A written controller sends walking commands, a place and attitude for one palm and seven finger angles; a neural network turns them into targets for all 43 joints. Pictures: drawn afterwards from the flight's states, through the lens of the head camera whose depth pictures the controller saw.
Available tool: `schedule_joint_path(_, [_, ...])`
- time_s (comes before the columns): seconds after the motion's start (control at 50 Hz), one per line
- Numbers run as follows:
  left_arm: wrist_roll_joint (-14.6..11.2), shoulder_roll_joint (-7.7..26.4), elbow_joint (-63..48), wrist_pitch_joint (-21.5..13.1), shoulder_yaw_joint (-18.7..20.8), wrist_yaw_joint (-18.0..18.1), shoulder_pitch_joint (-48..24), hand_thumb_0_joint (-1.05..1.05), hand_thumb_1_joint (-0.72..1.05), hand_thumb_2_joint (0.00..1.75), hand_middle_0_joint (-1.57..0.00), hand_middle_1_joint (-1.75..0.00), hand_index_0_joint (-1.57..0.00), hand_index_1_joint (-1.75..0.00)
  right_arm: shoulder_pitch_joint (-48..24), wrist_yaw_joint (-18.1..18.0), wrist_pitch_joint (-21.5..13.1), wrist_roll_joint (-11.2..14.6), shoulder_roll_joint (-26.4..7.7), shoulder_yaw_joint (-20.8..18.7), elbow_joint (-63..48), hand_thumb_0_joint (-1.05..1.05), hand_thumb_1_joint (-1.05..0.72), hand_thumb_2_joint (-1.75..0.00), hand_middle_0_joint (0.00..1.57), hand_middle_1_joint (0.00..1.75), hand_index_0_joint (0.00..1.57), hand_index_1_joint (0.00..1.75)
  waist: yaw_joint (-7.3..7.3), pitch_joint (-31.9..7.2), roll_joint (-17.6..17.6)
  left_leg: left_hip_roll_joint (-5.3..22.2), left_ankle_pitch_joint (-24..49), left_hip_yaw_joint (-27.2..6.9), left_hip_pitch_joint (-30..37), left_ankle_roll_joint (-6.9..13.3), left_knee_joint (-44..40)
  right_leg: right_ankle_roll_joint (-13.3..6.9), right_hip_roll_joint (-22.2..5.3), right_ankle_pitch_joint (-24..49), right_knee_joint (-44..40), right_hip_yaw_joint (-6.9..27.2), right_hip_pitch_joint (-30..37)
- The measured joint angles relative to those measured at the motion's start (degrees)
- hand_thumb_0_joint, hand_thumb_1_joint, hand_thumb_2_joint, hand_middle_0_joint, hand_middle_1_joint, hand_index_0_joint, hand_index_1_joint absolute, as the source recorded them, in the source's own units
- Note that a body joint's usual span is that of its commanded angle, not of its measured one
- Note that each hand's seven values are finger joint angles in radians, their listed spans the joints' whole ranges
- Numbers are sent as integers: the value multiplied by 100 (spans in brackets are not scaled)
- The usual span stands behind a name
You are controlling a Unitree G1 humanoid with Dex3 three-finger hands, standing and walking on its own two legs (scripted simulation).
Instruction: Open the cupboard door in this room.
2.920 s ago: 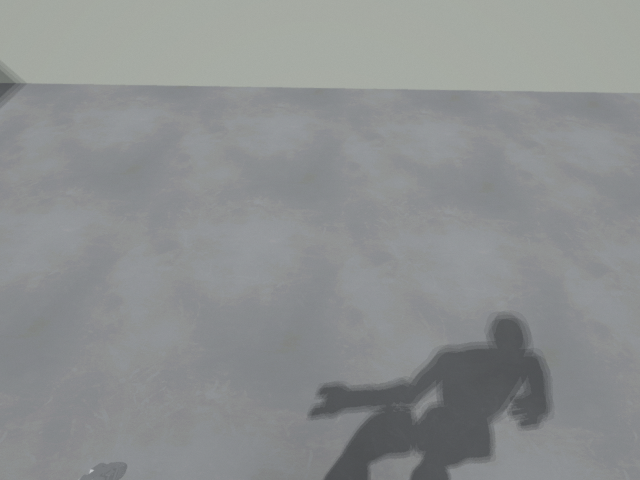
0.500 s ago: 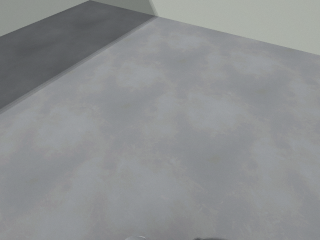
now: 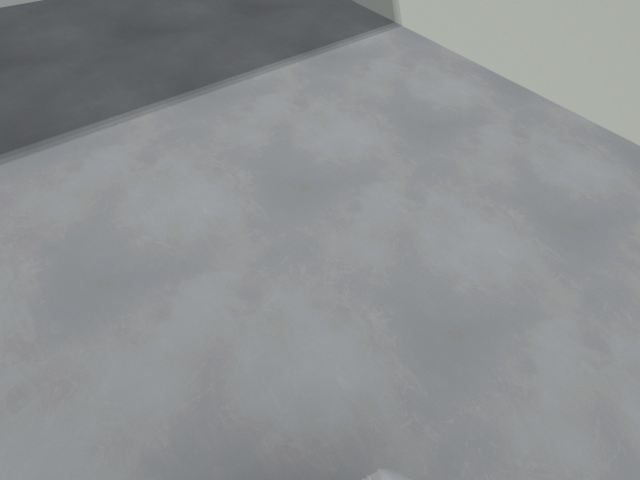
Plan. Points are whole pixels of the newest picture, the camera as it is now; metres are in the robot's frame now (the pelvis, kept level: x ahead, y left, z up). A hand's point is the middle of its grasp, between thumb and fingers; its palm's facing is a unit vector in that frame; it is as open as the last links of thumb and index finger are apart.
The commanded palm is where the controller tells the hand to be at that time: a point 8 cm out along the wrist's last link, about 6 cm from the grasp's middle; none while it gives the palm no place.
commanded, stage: turn or walk to find it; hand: left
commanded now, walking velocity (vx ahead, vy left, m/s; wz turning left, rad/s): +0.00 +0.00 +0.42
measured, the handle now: out of the picture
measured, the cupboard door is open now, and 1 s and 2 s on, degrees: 0 0 0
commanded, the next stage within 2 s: none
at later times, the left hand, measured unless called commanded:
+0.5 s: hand out of the picture +0.01 +0.16 -0.15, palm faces +0.23 -0.94 -0.27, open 7.4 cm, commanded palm none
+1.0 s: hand out of the picture -0.08 +0.21 -0.16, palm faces +0.45 -0.86 -0.25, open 7.4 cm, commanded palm none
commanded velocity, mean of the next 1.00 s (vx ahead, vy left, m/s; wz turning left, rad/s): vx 0.00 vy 0.00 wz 0.42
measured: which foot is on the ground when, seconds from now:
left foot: down 0.00-0.28, up 0.30-0.70, down 0.72-1.00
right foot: up 0.00-0.26, down 0.28-0.72, up 0.74-1.00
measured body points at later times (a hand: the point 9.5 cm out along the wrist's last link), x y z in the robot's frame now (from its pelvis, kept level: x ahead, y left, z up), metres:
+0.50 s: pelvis -0.02 -0.04 +0.00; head +0.01 -0.06 +0.45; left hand +0.00 +0.21 -0.13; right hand +0.07 -0.29 -0.16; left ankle -0.08 +0.10 -0.65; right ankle -0.01 -0.13 -0.74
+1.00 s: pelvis -0.05 -0.01 +0.00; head -0.03 +0.01 +0.45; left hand -0.10 +0.25 -0.14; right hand +0.13 -0.20 -0.13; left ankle -0.08 +0.09 -0.74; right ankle +0.00 -0.15 -0.69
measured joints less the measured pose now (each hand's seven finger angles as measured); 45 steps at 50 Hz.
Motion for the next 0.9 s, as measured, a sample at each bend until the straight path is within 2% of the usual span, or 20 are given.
schedule_joint_path(0.14, [-35, -104, -185, -43, -32, 10, -281, 1, 91, 90, -20, -30, -20, -30, 84, -7, 7, -12, -5, -11, -17, 1, -90, -90, 20, 30, 20, 30, -101, -46, 200, -156, 308, -297, 41, 9, -356, 83, 125, -22, -673, 212, 279])
schedule_joint_path(0.22, [-59, -224, -321, -97, -83, 25, -437, 1, 91, 90, -20, -30, -20, -30, 140, 14, 70, -35, -86, -65, -23, 1, -90, -90, 20, 30, 20, 30, -195, -59, 353, -220, 341, -485, -103, -66, -254, 24, 256, 10, -1587, 225, 676])
schedule_joint_path(0.26, [-69, -277, -403, -170, -116, 29, -459, 1, 91, 90, -20, -30, -20, -30, 185, 28, 103, -24, -139, -101, -25, 1, -90, -90, 20, 30, 20, 30, -210, -84, 413, -263, 304, -568, -234, -136, -93, -6, 317, 432, -2356, 181, 1002])
schedule_joint_path(0.28, [-59, -302, -440, -222, -132, 37, -454, 1, 91, 90, -20, -30, -20, -30, 212, 39, 116, -3, -173, -124, -28, 1, -90, -90, 20, 30, 20, 30, -201, -102, 446, -284, 248, -607, -334, -180, 65, -131, 333, 688, -2738, 144, 1156])
schedule_joint_path(0.3, [-31, -361, -445, -270, -151, 50, -463, 1, 91, 90, -20, -30, -20, -30, 210, 46, 139, 17, -227, -157, -15, 1, -90, -90, 20, 30, 20, 30, -206, -73, 548, -259, 18, -652, -454, -215, 348, -311, 375, 767, -2763, 67, 1176])
schedule_joint_path(0.34, [-8, -433, -487, -312, -198, 52, -412, 1, 91, 90, -20, -30, -20, -30, 232, 57, 228, 3, -290, -219, 15, 1, -90, -90, 20, 30, 20, 30, -208, -72, 596, -295, -721, -612, -819, -273, 1377, -511, 327, 736, -2720, -67, 1196])
schedule_joint_path(0.4, [0, -500, -486, -311, -228, 58, -282, 1, 91, 90, -20, -30, -20, -30, 234, 114, 310, -19, -377, -287, 74, 1, -90, -90, 20, 29, 20, 30, -187, -69, 600, -208, -709, -487, -1278, -361, 2906, -567, 259, 803, -2933, -216, 1345])
schedule_joint_path(0.46, [13, -521, -414, -307, -236, 71, -179, 1, 90, 90, -20, -30, -20, -30, 252, 142, 317, -23, -418, -306, 104, 1, -90, -90, 20, 29, 20, 30, -203, -50, 559, -12, -513, -391, -1388, -481, 3426, -570, 198, 882, -3095, -375, 1449])
schedule_joint_path(0.54, [35, -508, -319, -327, -239, 63, -61, 1, 90, 90, -20, -30, -20, -30, 221, 140, 355, -12, -420, -284, 176, 1, -91, -90, 20, 29, 19, 30, -150, 4, 445, 175, -669, -293, -1162, -579, 3023, -553, 87, 893, -3142, -570, 1486])
schedule_joint_path(0.62, [63, -420, -223, -322, -207, 46, 37, 1, 90, 90, -20, -30, -20, -30, 89, 128, 344, 27, -375, -214, 208, 1, -91, -90, 20, 29, 19, 30, -36, 79, 297, 250, -934, -89, -759, -571, 2046, -484, -61, 829, -3000, -751, 1411])
schedule_joint_path(0.66, [68, -342, -166, -305, -172, 43, 83, 1, 90, 90, -20, -30, -20, -30, 0, 117, 298, 48, -339, -172, 179, 1, -91, -90, 20, 29, 19, 30, 18, 110, 214, 237, -884, 35, -508, -532, 1432, -421, -148, 759, -2843, -839, 1339])
schedule_joint_path(0.7, [43, -255, -103, -271, -131, 40, 150, 1, 90, 90, -20, -30, -20, -30, -61, 116, 218, 53, -320, -134, 108, 1, -91, -90, 20, 29, 19, 30, 34, 99, 164, 219, -363, 161, -163, -470, 566, -328, -233, 630, -2573, -939, 1229])
schedule_joint_path(0.72, [18, -208, -88, -235, -103, 34, 193, 1, 90, 90, -20, -30, -20, -30, -81, 118, 159, 40, -316, -124, 64, 1, -91, -90, 20, 29, 19, 30, 35, 66, 146, 203, -153, 169, -71, -277, 279, -272, -282, 529, -2329, -957, 1102])
schedule_joint_path(0.74, [5, -130, -57, -176, -72, 37, 191, 1, 90, 90, -20, -30, -20, -30, -136, 113, 118, 30, -258, -115, 44, 1, -91, -90, 20, 29, 19, 30, 64, 85, 30, 127, -182, 194, -124, -145, 360, -193, -331, 124, -1941, -790, 931])
schedule_joint_path(0.78, [7, -25, 24, -35, -34, 62, 169, 1, 90, 90, -20, -30, -20, -30, -199, 81, 45, 12, -162, -73, -8, 1, -91, -90, 20, 29, 19, 30, 93, 91, -64, 70, -259, 187, -153, -52, 435, -98, -224, -425, -995, -372, 557])
schedule_joint_path(0.84, [-4, 27, 87, 24, -3, 31, 90, 1, 91, 90, -20, -30, -20, -30, -203, 15, -3, 3, -86, -19, -58, 1, -90, -90, 20, 29, 20, 30, 69, 48, -12, 38, -102, 60, -58, -43, 165, -18, -72, -258, -98, -66, 188])
schedule_joint_path(0.9, [-20, 12, 12, -16, -11, 0, -4, 1, 91, 90, -20, -30, -20, -30, -186, 1, -13, 8, -61, 14, -72, 1, -90, -90, 20, 29, 20, 30, 57, 19, 73, -10, 108, -69, 42, -21, -127, 45, -18, -42, -39, 69, 103])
